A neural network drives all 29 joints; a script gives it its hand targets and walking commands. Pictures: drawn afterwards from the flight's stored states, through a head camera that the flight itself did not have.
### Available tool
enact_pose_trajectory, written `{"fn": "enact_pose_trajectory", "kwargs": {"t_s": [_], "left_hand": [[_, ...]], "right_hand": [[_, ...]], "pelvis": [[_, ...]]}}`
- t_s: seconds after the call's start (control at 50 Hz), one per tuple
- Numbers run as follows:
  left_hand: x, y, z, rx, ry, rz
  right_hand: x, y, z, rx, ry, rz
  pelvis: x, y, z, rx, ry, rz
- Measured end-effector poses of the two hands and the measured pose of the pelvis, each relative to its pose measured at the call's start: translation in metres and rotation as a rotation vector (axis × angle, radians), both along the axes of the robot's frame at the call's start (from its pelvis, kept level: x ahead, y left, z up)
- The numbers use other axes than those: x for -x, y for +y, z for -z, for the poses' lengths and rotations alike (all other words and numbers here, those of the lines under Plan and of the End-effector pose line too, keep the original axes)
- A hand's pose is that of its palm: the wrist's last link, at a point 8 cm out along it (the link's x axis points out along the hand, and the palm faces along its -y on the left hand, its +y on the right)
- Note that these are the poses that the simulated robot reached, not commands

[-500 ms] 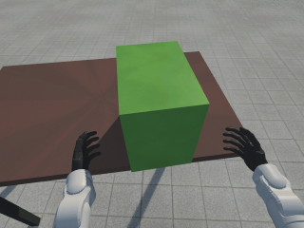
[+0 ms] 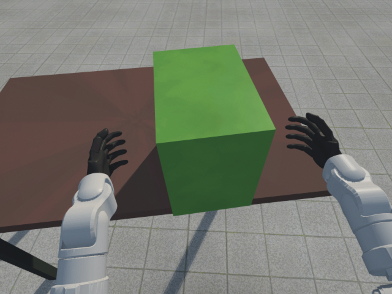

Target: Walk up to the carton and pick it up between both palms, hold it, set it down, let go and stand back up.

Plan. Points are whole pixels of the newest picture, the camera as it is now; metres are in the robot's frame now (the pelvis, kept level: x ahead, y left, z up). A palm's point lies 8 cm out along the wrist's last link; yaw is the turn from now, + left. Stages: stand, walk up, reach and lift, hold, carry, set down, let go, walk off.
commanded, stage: reach and lift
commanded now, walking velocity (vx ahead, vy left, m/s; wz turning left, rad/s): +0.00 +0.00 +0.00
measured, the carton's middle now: (203, 131) +0.49 +0.04 +0.04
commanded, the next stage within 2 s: none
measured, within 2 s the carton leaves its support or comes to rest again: neither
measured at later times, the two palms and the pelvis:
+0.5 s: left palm (92, 137) +0.35 +0.23 +0.16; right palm (313, 108) +0.43 -0.18 +0.16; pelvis +0.00 +0.00 +0.00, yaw +0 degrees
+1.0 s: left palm (87, 109) +0.39 +0.25 +0.19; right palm (299, 77) +0.48 -0.15 +0.20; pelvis +0.00 +0.00 +0.00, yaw +2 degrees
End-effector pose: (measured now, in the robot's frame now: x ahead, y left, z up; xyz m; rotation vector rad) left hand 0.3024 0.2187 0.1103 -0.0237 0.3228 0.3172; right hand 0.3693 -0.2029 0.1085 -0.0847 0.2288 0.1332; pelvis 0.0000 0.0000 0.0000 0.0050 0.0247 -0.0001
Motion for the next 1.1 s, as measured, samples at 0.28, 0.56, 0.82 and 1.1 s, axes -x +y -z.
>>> {"fn": "enact_pose_trajectory", "kwargs": {"t_s": [0.28, 0.56, 0.82, 1.1], "left_hand": [[-0.025, 0.007, -0.026, 0.010, -0.012, -0.007], [-0.050, 0.016, -0.051, 0.002, -0.023, -0.013], [-0.071, 0.022, -0.072, -0.010, -0.037, -0.019], [-0.086, 0.028, -0.073, -0.026, -0.034, -0.027]], "right_hand": [[-0.037, 0.012, -0.033, -0.003, -0.006, -0.014], [-0.071, 0.028, -0.061, -0.018, -0.008, -0.031], [-0.100, 0.042, -0.083, -0.046, -0.015, -0.044], [-0.118, 0.052, -0.085, -0.059, -0.008, -0.038]], "pelvis": [[0.003, -0.001, 0.001, 0.003, 0.037, 0.002], [0.002, 0.003, 0.003, 0.007, 0.072, -0.008], [0.001, 0.004, 0.004, 0.013, 0.110, -0.024], [-0.002, 0.005, 0.004, 0.018, 0.134, -0.043]]}}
